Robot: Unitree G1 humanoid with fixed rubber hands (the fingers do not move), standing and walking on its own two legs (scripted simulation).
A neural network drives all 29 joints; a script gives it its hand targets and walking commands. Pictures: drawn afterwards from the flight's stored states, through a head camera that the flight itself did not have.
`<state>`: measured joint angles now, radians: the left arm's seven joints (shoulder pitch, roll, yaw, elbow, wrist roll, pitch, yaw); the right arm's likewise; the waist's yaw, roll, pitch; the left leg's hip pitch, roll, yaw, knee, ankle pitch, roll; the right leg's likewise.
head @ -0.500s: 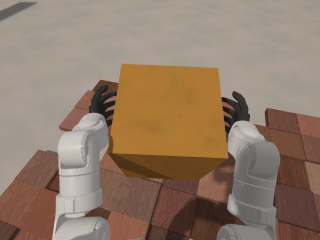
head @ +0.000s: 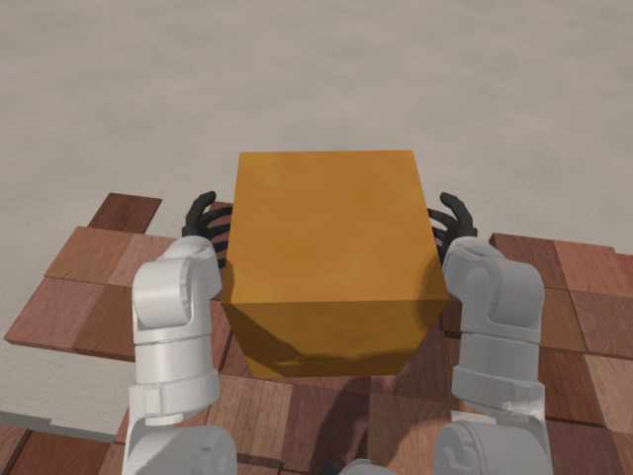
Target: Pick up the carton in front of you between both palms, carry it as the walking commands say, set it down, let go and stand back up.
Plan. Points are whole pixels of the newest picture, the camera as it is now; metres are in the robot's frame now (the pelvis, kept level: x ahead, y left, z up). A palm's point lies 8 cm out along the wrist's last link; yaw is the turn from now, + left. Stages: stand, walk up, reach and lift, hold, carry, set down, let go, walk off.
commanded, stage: carry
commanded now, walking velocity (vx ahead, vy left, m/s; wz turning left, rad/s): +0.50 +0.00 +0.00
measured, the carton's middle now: (326, 274) +0.36 +0.00 +0.04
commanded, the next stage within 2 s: none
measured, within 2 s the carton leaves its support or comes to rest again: neither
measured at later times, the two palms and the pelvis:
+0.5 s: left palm (187, 113) +0.62 +0.23 +0.11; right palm (376, 122) +0.60 -0.08 +0.12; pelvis +0.29 +0.08 +0.00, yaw +1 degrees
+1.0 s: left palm (204, 40) +0.88 +0.25 +0.10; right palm (350, 40) +0.91 -0.05 +0.10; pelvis +0.57 +0.07 +0.02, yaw +2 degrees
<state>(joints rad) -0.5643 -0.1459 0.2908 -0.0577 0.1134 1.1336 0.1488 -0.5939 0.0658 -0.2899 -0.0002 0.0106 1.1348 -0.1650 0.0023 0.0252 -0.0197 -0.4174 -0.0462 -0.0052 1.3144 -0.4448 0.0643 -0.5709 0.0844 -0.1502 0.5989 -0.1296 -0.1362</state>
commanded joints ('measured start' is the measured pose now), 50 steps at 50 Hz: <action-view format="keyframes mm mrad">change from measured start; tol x32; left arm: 1 -568 -870 -695 -91 -287 -29 -44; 50 -524 -796 -791 -201 -387 -153 -42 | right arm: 1 -502 916 598 -85 135 -21 65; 50 -333 780 621 -195 89 -142 16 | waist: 1 59 -10 -542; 50 48 -56 -453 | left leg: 1 -399 57 -52 145 21 -4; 18 27 22 173 -955 438 -17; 22 755 420 -386 -805 872 153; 30 451 306 -198 -1002 459 146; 41 474 223 68 -736 1226 49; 45 -325 -12 -16 174 -39 -83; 50 -288 93 -25 -162 -20 -28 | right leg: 1 746 -370 585 -180 138 -161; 19 558 -182 61 67 461 46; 22 -118 -46 83 607 -445 139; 24 -315 -88 136 740 -422 114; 39 -80 -61 -35 52 -8 76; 42 415 -3 -74 -72 58 38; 44 948 -383 611 -156 -1 -198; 50 588 -331 427 -205 -136 -84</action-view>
